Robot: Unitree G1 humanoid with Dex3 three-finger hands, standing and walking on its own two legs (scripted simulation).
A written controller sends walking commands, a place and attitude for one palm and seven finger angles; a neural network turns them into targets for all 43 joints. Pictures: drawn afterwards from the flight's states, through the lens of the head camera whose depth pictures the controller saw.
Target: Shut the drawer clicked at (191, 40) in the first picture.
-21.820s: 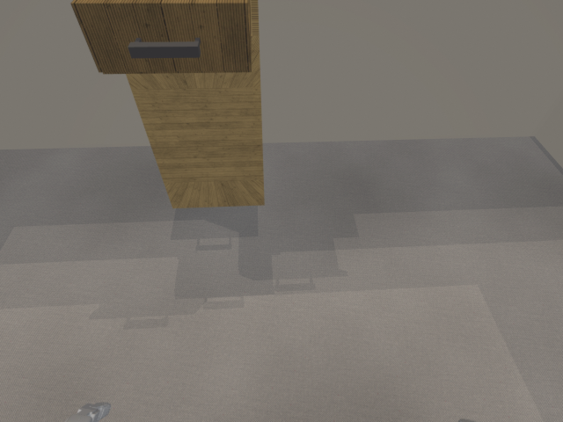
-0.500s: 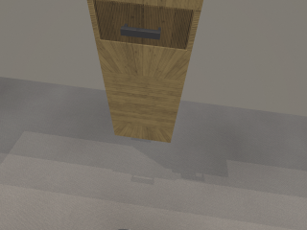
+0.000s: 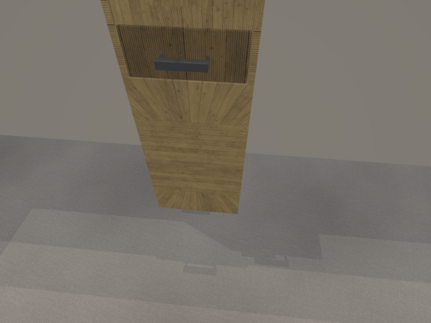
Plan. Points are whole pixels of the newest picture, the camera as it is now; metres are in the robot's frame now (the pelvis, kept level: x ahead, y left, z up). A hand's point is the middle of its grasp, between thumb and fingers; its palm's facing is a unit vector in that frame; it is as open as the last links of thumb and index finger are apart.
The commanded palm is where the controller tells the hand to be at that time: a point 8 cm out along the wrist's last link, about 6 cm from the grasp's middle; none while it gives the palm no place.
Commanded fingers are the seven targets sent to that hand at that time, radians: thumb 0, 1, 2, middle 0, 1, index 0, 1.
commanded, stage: let the arm hang, fingers relaxed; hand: left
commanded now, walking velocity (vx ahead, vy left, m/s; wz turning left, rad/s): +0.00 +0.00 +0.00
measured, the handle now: (183, 61) +0.78 +0.14 +0.11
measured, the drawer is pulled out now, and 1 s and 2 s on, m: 0.00 0.00 0.00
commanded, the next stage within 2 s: look to check the result in 0.16 s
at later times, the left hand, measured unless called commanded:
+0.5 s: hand out of the picture -0.02 +0.15 -0.17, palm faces +0.06 -0.98 -0.18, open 7.3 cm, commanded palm none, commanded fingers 0.00 0.90 0.90 -0.20 -0.30 -0.20 -0.30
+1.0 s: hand out of the picture -0.01 +0.14 -0.17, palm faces +0.06 -0.98 -0.17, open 7.3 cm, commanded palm none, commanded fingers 0.00 0.90 0.90 -0.20 -0.30 -0.20 -0.30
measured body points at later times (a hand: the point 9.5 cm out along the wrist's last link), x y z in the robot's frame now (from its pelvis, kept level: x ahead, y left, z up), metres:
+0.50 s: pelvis +0.01 -0.01 +0.00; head +0.03 -0.02 +0.45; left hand -0.03 +0.20 -0.16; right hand -0.01 -0.22 -0.17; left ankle +0.06 +0.12 -0.74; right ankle -0.04 -0.08 -0.74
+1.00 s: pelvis +0.02 -0.01 +0.00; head +0.03 -0.01 +0.45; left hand -0.01 +0.20 -0.16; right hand -0.01 -0.21 -0.16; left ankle +0.06 +0.12 -0.74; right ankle -0.04 -0.08 -0.74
